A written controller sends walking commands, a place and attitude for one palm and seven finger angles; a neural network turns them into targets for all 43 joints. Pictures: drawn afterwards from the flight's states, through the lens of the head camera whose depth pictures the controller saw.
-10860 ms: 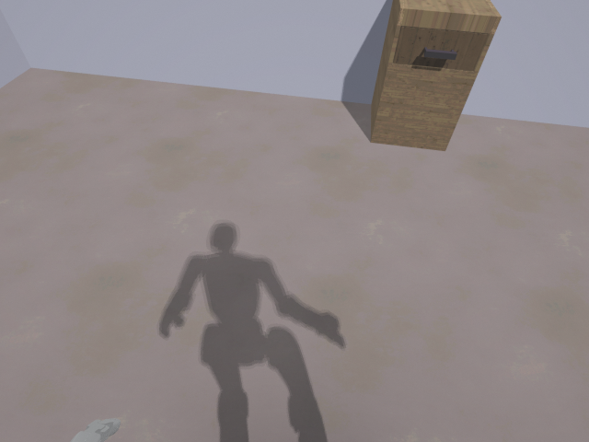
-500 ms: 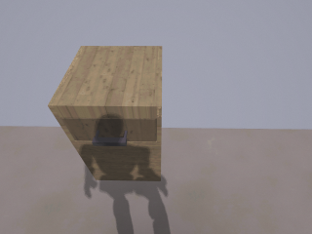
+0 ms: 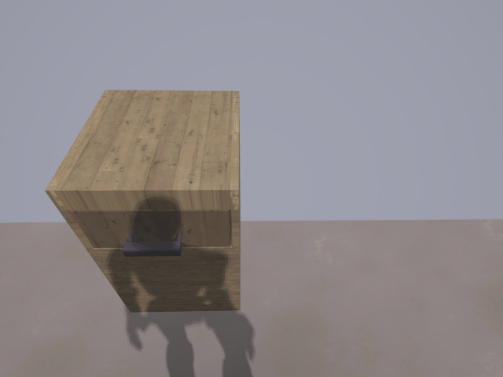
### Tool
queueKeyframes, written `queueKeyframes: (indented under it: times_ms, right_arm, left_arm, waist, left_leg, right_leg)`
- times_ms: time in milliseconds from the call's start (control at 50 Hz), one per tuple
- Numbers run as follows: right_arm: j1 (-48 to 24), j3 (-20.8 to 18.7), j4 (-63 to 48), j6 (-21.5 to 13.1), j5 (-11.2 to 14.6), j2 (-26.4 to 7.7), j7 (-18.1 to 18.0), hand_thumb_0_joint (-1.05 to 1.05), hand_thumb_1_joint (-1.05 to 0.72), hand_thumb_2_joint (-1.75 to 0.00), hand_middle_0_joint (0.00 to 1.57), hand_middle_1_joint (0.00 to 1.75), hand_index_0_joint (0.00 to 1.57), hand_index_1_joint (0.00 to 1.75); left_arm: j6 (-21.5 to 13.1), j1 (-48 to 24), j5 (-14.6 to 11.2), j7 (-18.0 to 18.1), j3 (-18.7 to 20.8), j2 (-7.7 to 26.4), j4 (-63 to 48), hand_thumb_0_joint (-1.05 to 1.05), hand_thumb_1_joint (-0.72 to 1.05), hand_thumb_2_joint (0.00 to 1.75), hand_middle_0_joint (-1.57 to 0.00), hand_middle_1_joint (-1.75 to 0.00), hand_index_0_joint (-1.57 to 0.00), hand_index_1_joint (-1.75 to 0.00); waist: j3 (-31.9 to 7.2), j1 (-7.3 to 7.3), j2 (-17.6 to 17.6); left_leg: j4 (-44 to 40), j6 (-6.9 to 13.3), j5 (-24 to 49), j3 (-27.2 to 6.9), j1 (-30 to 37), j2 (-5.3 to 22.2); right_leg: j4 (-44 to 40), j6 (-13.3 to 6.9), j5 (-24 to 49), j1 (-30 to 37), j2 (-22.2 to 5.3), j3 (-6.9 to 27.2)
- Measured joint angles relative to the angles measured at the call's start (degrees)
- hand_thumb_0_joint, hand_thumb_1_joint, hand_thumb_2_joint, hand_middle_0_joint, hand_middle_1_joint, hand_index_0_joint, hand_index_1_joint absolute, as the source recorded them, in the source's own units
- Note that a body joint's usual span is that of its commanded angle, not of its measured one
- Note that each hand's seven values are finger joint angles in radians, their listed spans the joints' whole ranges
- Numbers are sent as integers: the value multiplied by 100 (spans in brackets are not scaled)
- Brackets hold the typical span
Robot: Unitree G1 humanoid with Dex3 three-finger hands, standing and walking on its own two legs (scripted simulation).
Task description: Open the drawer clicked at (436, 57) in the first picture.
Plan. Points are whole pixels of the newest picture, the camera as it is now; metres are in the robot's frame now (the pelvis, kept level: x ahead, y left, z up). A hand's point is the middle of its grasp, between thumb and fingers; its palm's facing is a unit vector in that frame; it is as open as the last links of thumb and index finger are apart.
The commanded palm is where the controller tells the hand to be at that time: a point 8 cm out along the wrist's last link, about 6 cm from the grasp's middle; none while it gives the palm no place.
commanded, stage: come to a stop and stand still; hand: left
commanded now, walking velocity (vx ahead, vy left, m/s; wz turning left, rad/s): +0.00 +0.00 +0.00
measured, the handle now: (154, 241) +0.47 +0.27 -0.20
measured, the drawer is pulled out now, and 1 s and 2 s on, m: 0.00 0.00 0.00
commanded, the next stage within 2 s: look again from close up in 0.64 s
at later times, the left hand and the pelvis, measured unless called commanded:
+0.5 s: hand out of the picture -0.02 +0.19 -0.17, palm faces +0.02 -0.98 -0.20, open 7.4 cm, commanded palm none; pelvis -0.01 +0.02 +0.01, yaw +0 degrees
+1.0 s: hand out of the picture -0.05 +0.18 -0.17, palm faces +0.03 -0.98 -0.18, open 7.4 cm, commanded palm none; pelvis -0.02 +0.02 +0.01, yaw +0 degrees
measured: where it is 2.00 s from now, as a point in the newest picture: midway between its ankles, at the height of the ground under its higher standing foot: outside the picture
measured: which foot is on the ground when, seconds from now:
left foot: down 0.00-1.00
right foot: down 0.00-1.00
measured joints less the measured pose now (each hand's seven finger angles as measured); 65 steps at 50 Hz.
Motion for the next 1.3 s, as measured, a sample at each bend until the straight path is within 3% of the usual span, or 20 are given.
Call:
queueKeyframes:
  times_ms: [200, 520, 1300]
  right_arm:
    - [-238, 18, 93, 3, -10, -97, -21, 2, -93, -90, 20, 30, 20, 30]
    - [-415, 52, 135, 17, 8, -180, 35, 1, -91, -90, 20, 30, 20, 30]
    - [-358, 53, 273, 34, 18, -97, 15, 1, -91, -90, 20, 30, 20, 30]
  left_arm:
    - [68, -237, -13, 6, 43, 201, -122, 1, 91, 90, -20, -29, -20, -30]
    - [125, -80, -6, -49, -5, 134, 52, 1, 91, 90, -20, -29, -20, -30]
    - [71, -20, -8, -35, -17, -4, 183, 1, 91, 90, -20, -29, -20, -30]
  waist:
    - [-10, 41, -31]
    - [174, 127, -49]
    - [169, 132, -33]
  left_leg:
    - [-215, 90, 98, 61, 208, -119]
    - [-644, 171, 437, 57, 326, -243]
    - [-751, 95, 499, 12, 315, -200]
  right_leg:
    - [-114, 96, 52, 158, -119, 45]
    - [-377, 179, 292, 214, -230, 25]
    - [-465, 109, 330, 201, -178, -13]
